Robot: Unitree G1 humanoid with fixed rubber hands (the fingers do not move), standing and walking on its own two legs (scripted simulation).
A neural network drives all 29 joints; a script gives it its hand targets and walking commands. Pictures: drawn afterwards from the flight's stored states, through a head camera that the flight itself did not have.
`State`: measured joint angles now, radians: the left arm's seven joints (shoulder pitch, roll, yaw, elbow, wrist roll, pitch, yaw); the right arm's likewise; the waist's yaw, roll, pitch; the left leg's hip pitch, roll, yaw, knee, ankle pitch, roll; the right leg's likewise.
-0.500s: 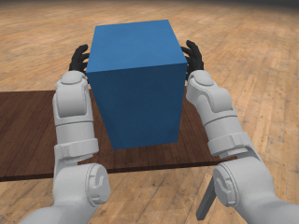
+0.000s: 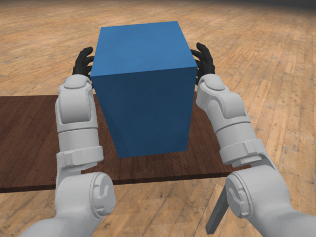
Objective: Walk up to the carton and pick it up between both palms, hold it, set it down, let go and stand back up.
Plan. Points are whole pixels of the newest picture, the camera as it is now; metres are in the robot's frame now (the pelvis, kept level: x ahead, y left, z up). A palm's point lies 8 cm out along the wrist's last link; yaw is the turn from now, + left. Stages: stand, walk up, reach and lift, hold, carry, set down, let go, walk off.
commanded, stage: hold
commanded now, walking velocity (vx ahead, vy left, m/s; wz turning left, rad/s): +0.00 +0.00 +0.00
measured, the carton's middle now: (146, 93) +0.39 +0.01 +0.22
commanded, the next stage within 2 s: none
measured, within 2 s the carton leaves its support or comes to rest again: neither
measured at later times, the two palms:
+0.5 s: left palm (80, 82) +0.36 +0.15 +0.27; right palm (204, 80) +0.36 -0.12 +0.27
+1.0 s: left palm (81, 81) +0.37 +0.15 +0.27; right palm (204, 77) +0.36 -0.12 +0.27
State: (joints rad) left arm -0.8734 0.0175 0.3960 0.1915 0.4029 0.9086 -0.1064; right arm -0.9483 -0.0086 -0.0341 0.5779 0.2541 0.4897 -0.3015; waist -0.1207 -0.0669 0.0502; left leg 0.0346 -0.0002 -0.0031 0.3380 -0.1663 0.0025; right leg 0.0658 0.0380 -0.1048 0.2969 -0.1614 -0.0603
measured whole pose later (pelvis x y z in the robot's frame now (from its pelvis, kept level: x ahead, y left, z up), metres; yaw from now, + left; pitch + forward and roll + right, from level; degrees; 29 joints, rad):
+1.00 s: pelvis +0.00 +0.00 +0.00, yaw +0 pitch -12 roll +0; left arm -0.88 0.02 0.40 0.20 0.41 0.90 -0.11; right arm -0.96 -0.01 -0.04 0.59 0.25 0.49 -0.30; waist -0.12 -0.07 0.05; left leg 0.02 0.00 0.00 0.34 -0.16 0.00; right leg 0.06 0.04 -0.10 0.30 -0.16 -0.06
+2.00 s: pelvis +0.00 +0.00 +0.00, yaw +0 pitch -12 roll +0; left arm -0.86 0.01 0.39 0.17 0.41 0.91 -0.10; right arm -0.94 -0.02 -0.02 0.56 0.27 0.50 -0.31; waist -0.12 -0.06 0.05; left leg 0.03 0.00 0.00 0.34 -0.16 0.01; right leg 0.07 0.04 -0.09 0.30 -0.16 -0.06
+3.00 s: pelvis +0.00 +0.00 +0.00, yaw +0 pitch -12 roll +0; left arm -0.86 0.01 0.38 0.15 0.41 0.91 -0.10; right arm -0.93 -0.01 -0.03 0.55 0.27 0.50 -0.30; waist -0.12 -0.06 0.06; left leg 0.03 0.00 0.00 0.34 -0.16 0.01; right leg 0.07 0.04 -0.08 0.30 -0.16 -0.06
